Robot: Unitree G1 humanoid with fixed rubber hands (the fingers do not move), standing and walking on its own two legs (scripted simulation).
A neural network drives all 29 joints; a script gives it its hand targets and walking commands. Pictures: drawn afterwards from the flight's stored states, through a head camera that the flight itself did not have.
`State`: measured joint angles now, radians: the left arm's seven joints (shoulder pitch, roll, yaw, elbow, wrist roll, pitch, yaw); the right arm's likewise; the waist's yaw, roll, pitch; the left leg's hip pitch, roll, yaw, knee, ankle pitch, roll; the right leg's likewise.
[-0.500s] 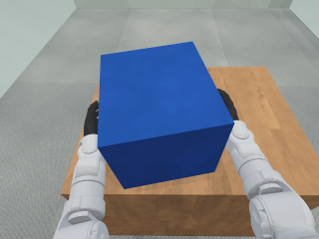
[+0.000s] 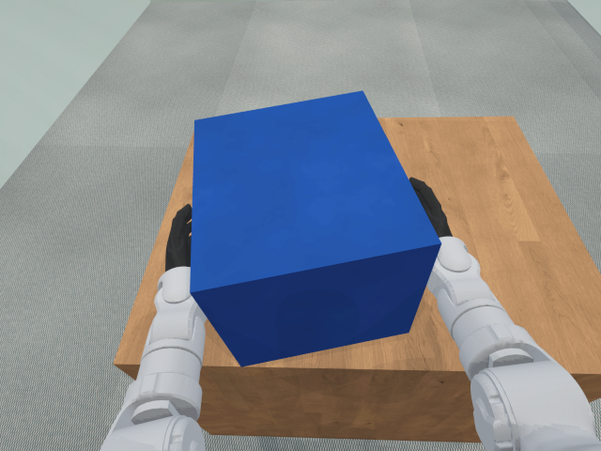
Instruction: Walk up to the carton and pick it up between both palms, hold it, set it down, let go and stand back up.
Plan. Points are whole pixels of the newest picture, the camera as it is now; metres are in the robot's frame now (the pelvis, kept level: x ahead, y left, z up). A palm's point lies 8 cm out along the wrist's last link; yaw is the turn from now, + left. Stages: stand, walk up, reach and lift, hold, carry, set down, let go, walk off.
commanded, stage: set down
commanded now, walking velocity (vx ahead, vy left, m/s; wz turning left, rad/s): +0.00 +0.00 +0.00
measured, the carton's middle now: (302, 227) +0.44 +0.06 +0.03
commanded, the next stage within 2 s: none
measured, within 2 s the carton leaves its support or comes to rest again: rests again in 0.52 s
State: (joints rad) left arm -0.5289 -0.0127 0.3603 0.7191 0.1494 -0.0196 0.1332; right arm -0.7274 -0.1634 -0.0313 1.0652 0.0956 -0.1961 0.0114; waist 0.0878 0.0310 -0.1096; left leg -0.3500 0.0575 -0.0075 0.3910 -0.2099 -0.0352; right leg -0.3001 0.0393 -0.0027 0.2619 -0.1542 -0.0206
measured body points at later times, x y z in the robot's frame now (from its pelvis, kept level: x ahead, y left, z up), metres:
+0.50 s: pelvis +0.00 +0.00 +0.00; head +0.06 -0.01 +0.45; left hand +0.37 +0.22 +0.02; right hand +0.43 -0.13 +0.04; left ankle -0.04 +0.14 -0.74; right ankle -0.03 -0.11 -0.75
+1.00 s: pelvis +0.00 +0.00 +0.00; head +0.07 -0.01 +0.44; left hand +0.37 +0.21 +0.02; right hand +0.43 -0.13 +0.03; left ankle -0.04 +0.14 -0.75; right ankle -0.03 -0.11 -0.75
